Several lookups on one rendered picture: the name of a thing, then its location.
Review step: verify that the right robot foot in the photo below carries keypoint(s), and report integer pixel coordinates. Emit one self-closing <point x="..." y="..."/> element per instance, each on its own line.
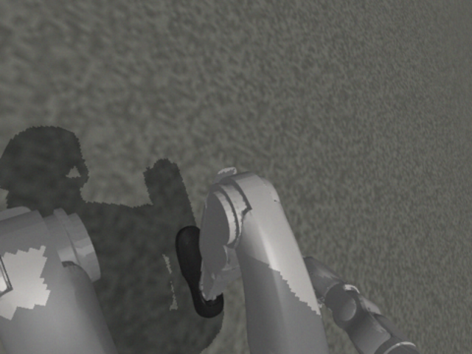
<point x="189" y="259"/>

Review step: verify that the right robot hand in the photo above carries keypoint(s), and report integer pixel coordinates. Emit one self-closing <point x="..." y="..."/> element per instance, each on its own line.
<point x="322" y="277"/>

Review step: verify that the right robot arm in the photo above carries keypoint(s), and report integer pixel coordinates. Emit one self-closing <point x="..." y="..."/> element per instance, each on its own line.
<point x="369" y="331"/>

